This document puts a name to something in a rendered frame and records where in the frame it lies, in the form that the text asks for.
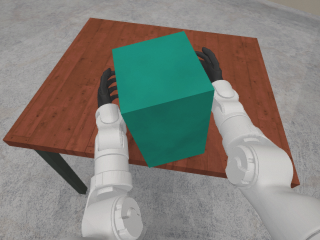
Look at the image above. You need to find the robot left upper arm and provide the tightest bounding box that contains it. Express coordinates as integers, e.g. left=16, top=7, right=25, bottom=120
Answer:
left=59, top=194, right=143, bottom=240

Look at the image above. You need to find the robot left hand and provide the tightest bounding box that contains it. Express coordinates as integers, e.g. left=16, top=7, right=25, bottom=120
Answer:
left=97, top=68, right=119, bottom=108

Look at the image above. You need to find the robot right upper arm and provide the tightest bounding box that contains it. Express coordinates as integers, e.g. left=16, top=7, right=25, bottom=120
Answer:
left=225, top=143, right=320, bottom=240

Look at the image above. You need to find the robot right forearm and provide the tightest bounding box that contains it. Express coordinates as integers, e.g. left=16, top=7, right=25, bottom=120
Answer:
left=211, top=80, right=293, bottom=177

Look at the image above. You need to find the robot right hand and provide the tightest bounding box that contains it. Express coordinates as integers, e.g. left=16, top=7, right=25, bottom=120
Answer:
left=195, top=47, right=223, bottom=83

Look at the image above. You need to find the table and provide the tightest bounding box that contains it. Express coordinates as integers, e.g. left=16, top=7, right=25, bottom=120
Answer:
left=3, top=17, right=300, bottom=195

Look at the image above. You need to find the carton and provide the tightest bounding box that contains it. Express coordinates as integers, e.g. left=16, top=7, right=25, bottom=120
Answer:
left=112, top=31, right=215, bottom=168

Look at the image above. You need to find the robot left forearm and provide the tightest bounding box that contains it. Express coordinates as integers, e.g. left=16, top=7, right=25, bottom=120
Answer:
left=81, top=103, right=133, bottom=231

